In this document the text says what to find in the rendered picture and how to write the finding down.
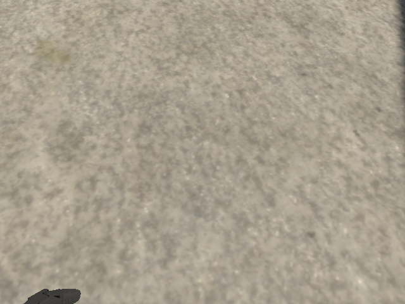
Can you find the left robot hand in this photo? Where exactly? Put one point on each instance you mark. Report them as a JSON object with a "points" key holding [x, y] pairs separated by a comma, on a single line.
{"points": [[58, 296]]}

